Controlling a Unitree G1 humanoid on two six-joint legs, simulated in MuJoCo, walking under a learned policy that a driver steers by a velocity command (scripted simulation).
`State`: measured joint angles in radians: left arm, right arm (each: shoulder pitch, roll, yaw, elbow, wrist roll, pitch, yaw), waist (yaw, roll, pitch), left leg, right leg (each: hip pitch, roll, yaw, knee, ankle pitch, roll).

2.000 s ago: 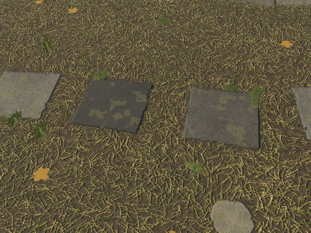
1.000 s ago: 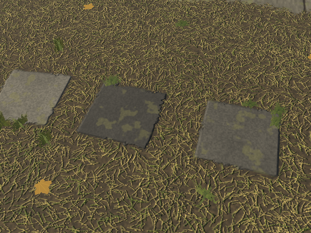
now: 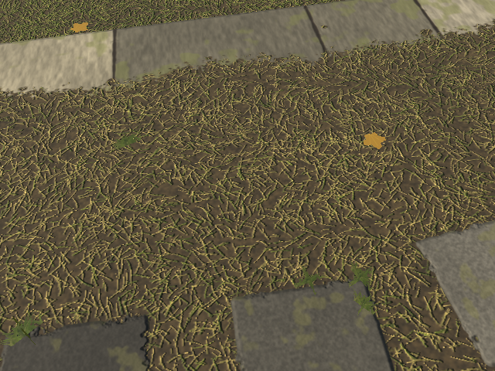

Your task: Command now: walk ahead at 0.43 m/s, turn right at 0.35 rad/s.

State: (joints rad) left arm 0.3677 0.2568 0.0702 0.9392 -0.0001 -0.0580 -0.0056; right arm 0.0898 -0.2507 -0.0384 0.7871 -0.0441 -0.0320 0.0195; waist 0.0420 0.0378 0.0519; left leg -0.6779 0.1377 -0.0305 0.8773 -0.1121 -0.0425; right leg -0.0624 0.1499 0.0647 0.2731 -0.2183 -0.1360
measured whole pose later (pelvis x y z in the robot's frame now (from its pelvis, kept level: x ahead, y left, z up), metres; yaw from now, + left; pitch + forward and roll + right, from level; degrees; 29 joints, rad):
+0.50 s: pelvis +0.16 +0.05 -0.01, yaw -3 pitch -1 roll +0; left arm 0.22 0.22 0.02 0.96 0.02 0.04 0.02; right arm 0.25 -0.20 0.00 0.91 -0.02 -0.03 -0.01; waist -0.01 -0.02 0.05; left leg -0.29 -0.04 0.07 0.40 -0.10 0.08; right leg -0.32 0.00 0.05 0.70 -0.38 0.00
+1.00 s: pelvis +0.20 +0.02 +0.00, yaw -3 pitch -1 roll +0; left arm 0.29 0.17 -0.01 1.11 0.01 -0.02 0.04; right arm 0.30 -0.18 0.00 1.08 -0.01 -0.01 -0.02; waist -0.02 0.00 0.02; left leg -0.22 -0.01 0.04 0.38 -0.14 0.03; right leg -0.11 0.03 0.01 0.39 -0.25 -0.03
